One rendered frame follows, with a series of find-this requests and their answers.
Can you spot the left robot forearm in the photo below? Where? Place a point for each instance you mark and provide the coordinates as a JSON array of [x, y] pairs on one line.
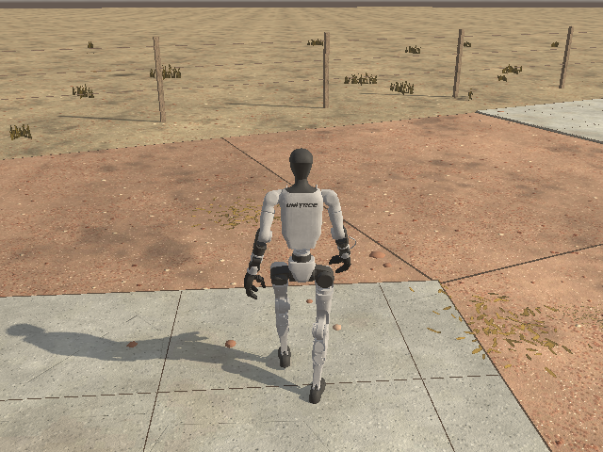
[[257, 255]]

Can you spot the robot right thigh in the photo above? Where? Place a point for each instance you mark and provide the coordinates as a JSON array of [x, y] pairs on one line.
[[324, 281]]

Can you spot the robot left hand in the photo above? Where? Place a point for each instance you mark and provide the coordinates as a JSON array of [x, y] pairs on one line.
[[248, 284]]

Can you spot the robot head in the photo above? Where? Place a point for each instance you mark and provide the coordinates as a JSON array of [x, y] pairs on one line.
[[301, 161]]

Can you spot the robot right hand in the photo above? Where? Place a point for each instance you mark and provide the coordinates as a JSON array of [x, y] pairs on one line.
[[336, 260]]

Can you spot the left robot upper arm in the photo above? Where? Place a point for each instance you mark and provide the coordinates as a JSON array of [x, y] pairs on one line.
[[267, 215]]

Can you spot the right robot forearm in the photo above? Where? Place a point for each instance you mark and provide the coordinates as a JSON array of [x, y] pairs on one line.
[[343, 246]]

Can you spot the right robot upper arm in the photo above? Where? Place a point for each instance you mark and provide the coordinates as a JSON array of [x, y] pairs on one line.
[[330, 198]]

